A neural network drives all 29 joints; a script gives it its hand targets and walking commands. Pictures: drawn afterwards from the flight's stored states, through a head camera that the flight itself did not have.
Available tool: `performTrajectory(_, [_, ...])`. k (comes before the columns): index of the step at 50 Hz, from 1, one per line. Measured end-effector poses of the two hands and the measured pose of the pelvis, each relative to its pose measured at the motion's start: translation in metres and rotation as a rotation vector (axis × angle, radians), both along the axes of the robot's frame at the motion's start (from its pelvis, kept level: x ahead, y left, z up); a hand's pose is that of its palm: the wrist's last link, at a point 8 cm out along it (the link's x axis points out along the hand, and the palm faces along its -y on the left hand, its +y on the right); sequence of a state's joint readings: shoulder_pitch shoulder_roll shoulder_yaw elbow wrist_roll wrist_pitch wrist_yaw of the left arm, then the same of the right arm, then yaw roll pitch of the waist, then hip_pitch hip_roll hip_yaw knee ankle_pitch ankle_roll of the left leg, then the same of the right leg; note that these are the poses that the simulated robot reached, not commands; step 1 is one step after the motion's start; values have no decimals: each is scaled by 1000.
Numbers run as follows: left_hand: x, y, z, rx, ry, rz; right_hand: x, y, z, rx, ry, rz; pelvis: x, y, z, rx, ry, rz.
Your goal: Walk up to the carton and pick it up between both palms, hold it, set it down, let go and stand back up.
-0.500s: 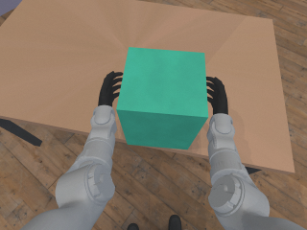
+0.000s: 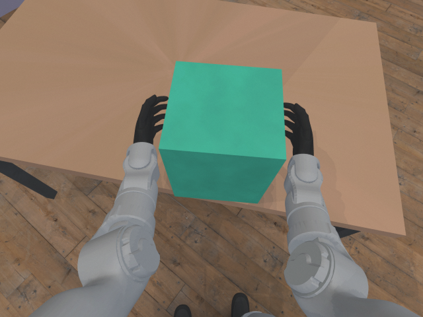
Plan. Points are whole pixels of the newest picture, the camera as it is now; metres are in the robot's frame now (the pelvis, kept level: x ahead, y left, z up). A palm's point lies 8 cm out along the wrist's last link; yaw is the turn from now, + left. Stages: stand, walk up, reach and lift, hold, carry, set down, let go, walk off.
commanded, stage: set down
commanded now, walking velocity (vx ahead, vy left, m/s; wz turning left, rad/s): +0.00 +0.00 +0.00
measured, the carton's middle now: (221, 140) +0.47 -0.02 -0.05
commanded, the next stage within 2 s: none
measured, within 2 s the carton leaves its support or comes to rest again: neither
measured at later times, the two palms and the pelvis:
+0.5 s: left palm (145, 136) +0.46 +0.14 +0.00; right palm (303, 161) +0.40 -0.18 -0.02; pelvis -0.01 +0.00 -0.02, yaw -1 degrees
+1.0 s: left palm (121, 122) +0.45 +0.17 +0.05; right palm (351, 132) +0.42 -0.25 +0.05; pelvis -0.06 -0.01 -0.05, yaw +0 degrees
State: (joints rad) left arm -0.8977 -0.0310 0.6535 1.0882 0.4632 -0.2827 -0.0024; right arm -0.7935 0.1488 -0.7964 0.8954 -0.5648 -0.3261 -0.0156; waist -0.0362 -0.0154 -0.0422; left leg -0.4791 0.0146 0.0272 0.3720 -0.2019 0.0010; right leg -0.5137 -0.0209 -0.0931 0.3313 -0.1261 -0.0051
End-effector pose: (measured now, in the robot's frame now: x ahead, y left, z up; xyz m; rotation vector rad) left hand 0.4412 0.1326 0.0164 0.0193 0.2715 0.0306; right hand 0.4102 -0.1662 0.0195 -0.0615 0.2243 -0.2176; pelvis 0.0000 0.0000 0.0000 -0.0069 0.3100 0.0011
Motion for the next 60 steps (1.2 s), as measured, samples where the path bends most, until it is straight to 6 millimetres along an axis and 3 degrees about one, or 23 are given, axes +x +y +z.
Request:
performTrajectory(14, [1,1,-1,4,4,0,1,-2,0,3,10,17,-3,-1,-1,4,12,-7])
performTrajectory(22, [11,2,-22,53,99,-44,-12,-8,-34,44,168,48,-4,-1,-13,-18,120,-30])
performTrajectory(25, [15,6,-20,43,71,-38,-13,-16,-37,45,152,17,-10,0,-18,-17,147,-17])
performTrajectory(35, [14,60,1,136,31,62,3,-62,-7,17,65,-47,-25,6,-35,-23,223,-26])
performTrajectory(38, [13,68,13,146,-2,79,7,-75,6,20,39,-57,-31,4,-39,-23,224,-23])
performTrajectory(44, [13,57,31,140,-51,41,12,-84,29,29,5,-13,-47,-3,-46,-10,225,-16])
performTrajectory(52, [13,36,36,85,-58,12,9,-82,38,44,21,15,-62,-14,-48,15,237,-9])
performTrajectory(60, [19,46,60,84,-68,36,16,-72,58,62,-1,21,-57,-15,-43,18,230,-5])
